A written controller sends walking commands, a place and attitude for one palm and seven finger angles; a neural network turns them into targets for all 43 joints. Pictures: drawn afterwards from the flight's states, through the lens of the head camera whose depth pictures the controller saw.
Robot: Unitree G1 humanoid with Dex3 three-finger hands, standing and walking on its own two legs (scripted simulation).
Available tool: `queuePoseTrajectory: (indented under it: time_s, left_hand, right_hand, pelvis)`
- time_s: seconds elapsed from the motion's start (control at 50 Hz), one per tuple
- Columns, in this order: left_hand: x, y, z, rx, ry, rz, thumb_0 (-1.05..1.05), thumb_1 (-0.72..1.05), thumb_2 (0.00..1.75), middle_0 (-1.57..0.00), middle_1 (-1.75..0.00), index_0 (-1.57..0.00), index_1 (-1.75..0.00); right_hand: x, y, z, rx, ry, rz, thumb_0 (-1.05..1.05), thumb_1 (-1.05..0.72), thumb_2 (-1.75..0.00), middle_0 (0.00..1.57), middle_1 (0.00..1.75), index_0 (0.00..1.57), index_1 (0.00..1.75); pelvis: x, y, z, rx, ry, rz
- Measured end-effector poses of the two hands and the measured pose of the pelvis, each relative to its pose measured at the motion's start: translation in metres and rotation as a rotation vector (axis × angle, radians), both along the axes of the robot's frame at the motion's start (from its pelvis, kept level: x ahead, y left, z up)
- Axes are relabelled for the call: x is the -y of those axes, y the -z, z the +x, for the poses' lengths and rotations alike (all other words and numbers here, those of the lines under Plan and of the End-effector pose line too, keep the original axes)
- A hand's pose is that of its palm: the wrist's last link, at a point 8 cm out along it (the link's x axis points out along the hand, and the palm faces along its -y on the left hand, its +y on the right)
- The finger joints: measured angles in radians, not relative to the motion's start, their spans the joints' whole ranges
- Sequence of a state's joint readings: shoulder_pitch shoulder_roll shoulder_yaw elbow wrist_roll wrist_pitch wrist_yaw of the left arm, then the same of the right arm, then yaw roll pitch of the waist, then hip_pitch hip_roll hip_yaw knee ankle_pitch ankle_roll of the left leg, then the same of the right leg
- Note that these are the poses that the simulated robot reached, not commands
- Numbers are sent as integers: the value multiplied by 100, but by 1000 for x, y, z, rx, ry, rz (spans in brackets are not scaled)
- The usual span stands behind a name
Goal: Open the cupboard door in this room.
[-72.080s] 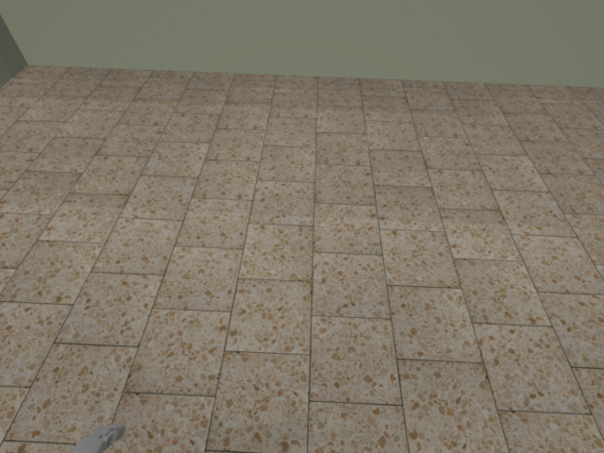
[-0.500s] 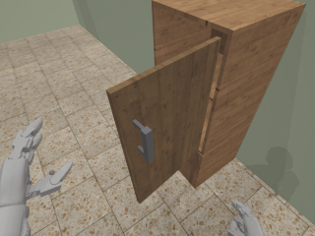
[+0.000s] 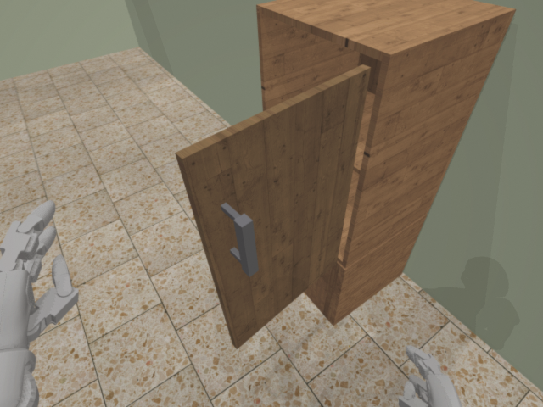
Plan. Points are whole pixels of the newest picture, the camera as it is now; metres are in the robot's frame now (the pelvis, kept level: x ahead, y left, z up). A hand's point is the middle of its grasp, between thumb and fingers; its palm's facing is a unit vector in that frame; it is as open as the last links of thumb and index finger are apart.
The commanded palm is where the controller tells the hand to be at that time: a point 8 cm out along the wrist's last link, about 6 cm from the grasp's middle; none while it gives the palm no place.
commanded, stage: draw the hand back to the body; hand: left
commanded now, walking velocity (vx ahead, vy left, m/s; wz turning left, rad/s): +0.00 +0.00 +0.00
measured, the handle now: (239, 240) +0.34 +0.10 +0.07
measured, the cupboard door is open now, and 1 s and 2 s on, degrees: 97 97 97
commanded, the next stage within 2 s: step back with the hand held close in 0.04 s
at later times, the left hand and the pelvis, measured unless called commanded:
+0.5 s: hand (54, 313) +0.17 +0.27 +0.14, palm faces +0.32 -0.79 -0.52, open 7.4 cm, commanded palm +0.11 +0.32 +0.17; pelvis -0.04 +0.02 +0.00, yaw -1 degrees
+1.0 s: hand out of the picture +0.09 +0.29 +0.14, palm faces +0.41 -0.80 -0.43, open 7.4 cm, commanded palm +0.02 +0.34 +0.17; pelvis -0.12 +0.04 -0.03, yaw +0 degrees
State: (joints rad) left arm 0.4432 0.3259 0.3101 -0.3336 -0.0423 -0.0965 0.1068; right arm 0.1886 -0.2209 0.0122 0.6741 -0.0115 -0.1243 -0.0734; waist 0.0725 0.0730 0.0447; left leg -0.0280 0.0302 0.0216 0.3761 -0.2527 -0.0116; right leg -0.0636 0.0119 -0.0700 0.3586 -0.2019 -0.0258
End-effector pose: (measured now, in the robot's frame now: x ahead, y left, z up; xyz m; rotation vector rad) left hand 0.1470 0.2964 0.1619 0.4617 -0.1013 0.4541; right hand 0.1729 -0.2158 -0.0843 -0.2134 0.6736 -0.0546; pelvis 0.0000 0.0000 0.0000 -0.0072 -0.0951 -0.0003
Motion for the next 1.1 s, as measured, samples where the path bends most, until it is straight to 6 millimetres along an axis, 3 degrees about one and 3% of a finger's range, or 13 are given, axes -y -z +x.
queuePoseTrajectory:
  time_s: [0.18,0.3,0.46,0.78,1.0,1.1]
  left_hand:
    - [0,-3,-6,16,-6,3,2,89,89,-21,-30,-21,-31]
    - [-3,-20,-7,50,42,97,2,89,89,-21,-30,-21,-31]
    - [-10,-4,-13,-51,117,114,1,89,89,-21,-30,-21,-31]
    - [-30,-9,-73,102,85,191,1,89,89,-21,-30,-22,-31]
    - [-28,3,-98,164,128,119,1,89,89,-21,-30,-22,-31]
    - [-37,-19,-112,168,115,195,2,88,89,-21,-30,-22,-31]
  right_hand:
    - [3,1,-8,2,6,1,2,-91,-90,20,30,20,30]
    - [6,-3,-15,-12,32,-10,2,-90,-89,20,30,21,30]
    - [11,-2,-39,-56,111,-45,1,-91,-90,20,30,20,30]
    - [-15,0,-91,-25,67,-61,1,-90,-89,20,30,21,30]
    - [-13,9,-136,-63,80,-108,1,-90,-89,20,30,21,30]
    - [-21,4,-161,-87,91,-80,1,-91,-89,20,30,21,30]
  pelvis:
    - [2,0,-7,8,0,-1]
    - [-2,1,-16,-49,-1,-13]
    - [-18,3,-35,-90,16,-2]
    - [-28,20,-85,-66,-1,4]
    - [-36,28,-120,-62,-3,-24]
    - [-32,16,-134,-87,-26,-62]
